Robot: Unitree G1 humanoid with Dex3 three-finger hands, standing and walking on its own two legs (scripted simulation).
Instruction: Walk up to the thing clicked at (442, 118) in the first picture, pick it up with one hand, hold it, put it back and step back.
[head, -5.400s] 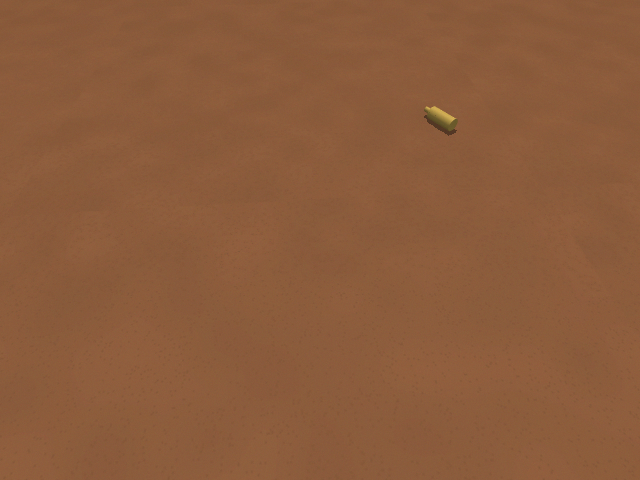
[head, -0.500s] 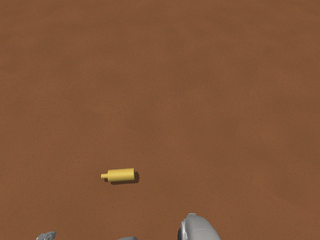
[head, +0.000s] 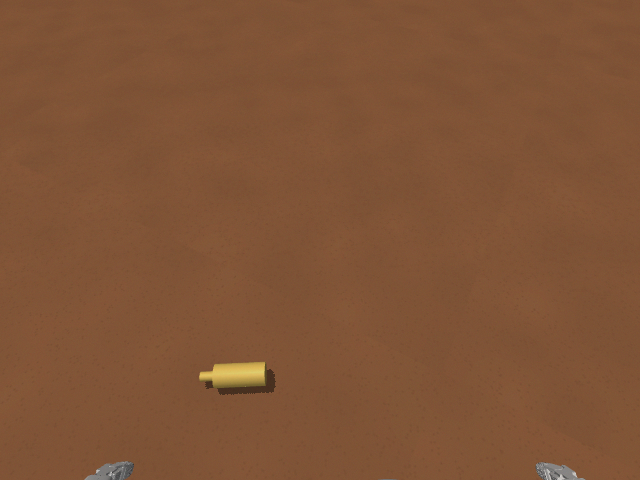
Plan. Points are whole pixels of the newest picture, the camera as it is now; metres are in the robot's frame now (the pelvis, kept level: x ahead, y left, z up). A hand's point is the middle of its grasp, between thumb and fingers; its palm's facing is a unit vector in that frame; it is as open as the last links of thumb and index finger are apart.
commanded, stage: walk up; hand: left
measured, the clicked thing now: (233, 375) +0.51 +0.28 -0.73
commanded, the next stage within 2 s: none
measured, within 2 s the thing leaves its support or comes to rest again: neither
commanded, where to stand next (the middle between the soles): +0.09 -0.01 m, yaw +0 degrees
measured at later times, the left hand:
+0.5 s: hand out of the picture +0.09 +0.25 -0.14, palm faces +0.02 -0.95 -0.31, open 7.4 cm
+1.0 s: hand out of the picture +0.11 +0.26 -0.15, palm faces +0.00 -0.95 -0.32, open 7.4 cm
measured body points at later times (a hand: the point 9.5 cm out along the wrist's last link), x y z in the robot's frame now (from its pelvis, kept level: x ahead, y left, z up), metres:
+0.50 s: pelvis +0.01 +0.00 +0.01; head +0.02 +0.00 +0.46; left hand +0.09 +0.30 -0.12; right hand +0.08 -0.30 -0.12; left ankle +0.00 +0.13 -0.73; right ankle +0.08 -0.10 -0.73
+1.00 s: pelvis +0.01 +0.00 +0.01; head +0.05 +0.00 +0.46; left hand +0.11 +0.30 -0.12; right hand +0.10 -0.31 -0.12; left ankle +0.00 +0.13 -0.73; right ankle +0.08 -0.10 -0.73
